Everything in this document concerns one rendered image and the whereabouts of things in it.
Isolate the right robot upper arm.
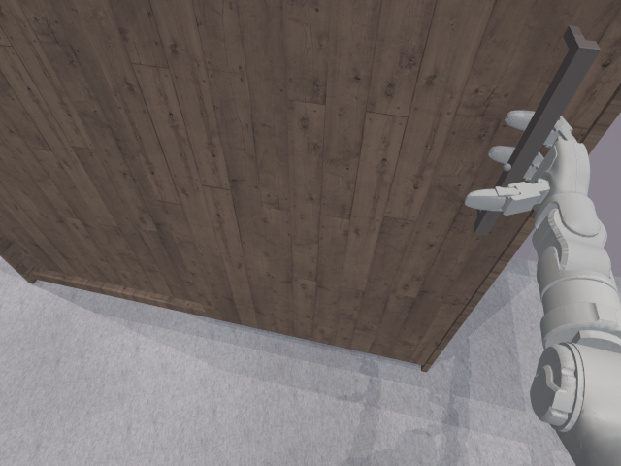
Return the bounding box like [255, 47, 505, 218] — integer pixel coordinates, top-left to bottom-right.
[530, 342, 621, 466]

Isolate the handle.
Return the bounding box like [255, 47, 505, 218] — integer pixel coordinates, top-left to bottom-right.
[474, 25, 601, 236]

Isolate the robot right hand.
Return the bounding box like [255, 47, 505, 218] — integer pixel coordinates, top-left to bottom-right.
[465, 111, 590, 216]

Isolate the robot right forearm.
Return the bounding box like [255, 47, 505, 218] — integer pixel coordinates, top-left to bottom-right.
[532, 192, 621, 353]

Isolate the wardrobe door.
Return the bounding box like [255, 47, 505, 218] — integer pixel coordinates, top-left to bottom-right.
[0, 0, 201, 303]
[73, 0, 621, 365]

